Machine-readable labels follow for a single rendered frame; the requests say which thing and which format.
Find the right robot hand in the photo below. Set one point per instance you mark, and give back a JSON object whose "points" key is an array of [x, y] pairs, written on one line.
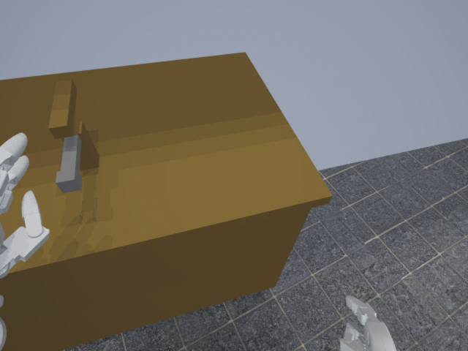
{"points": [[375, 337]]}

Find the counter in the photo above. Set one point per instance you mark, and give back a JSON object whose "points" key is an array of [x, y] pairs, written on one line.
{"points": [[194, 191]]}

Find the tap lever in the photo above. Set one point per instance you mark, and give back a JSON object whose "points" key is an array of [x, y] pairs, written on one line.
{"points": [[68, 179]]}

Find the left robot hand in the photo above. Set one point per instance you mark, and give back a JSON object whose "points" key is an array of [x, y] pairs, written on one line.
{"points": [[25, 240]]}

